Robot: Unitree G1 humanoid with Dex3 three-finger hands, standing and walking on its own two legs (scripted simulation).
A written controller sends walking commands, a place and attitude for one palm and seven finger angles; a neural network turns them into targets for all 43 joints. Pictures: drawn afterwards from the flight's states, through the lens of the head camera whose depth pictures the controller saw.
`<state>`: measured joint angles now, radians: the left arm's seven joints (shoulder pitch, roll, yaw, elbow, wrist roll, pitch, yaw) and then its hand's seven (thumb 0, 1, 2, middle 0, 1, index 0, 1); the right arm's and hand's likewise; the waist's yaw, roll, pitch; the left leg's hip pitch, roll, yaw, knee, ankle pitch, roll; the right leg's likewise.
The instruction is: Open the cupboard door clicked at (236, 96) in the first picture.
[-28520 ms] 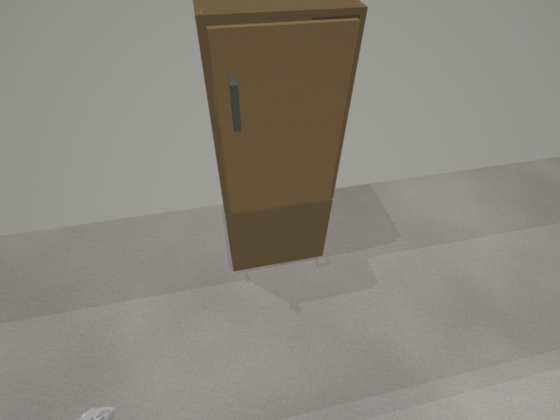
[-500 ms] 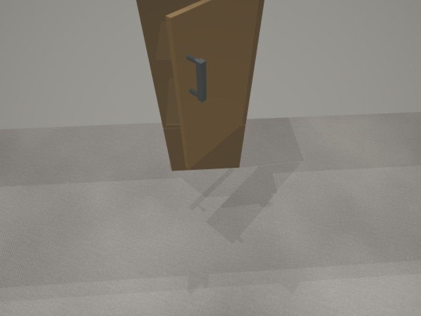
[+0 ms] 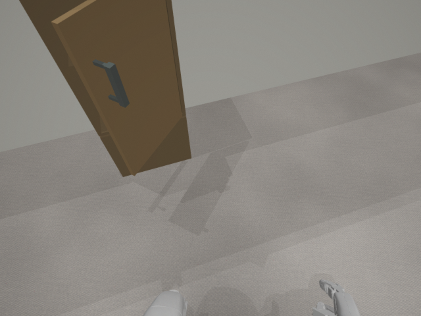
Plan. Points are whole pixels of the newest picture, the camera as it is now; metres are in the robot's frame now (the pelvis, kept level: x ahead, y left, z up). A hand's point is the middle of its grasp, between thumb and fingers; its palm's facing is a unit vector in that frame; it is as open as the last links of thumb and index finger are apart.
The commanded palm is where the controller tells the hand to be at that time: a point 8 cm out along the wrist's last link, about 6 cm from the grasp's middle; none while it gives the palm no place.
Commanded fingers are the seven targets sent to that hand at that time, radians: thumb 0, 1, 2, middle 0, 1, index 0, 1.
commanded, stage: walk to a spot facing it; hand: left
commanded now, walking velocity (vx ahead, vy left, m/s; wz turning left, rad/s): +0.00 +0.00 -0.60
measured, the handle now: (111, 84) +0.61 +0.33 +0.03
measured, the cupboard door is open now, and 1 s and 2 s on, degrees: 44 44 44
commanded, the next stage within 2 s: none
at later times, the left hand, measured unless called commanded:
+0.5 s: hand (117, 288) +0.17 +0.23 -0.17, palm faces -0.29 -0.93 -0.23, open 7.4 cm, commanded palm none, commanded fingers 0.00 0.90 0.90 -0.20 -0.30 -0.20 -0.30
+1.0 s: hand (164, 285) +0.18 +0.13 -0.16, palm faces -0.49 -0.85 -0.20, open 7.3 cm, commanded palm none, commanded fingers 0.00 0.90 0.90 -0.20 -0.30 -0.20 -0.30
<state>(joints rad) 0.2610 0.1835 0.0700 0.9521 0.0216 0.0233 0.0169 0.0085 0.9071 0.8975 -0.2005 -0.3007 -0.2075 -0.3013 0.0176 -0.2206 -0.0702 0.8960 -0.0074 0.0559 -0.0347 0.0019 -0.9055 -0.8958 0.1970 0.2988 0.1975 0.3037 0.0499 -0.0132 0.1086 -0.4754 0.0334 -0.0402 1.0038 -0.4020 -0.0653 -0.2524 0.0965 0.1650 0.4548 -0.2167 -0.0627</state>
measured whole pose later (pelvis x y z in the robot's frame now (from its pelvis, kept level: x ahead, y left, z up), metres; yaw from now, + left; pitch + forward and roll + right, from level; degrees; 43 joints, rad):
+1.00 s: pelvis +0.07 -0.02 +0.00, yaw -35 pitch +1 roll +0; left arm 0.32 0.17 0.05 0.97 0.02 -0.03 -0.02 0.01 0.91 0.90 -0.20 -0.30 -0.21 -0.30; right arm 0.16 -0.23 -0.07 0.91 -0.02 0.03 0.01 0.00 -0.91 -0.90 0.20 0.30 0.20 0.30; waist 0.03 0.01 0.05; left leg -0.54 0.09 0.01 0.91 -0.27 -0.08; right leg -0.10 0.06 0.10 0.36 -0.28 -0.05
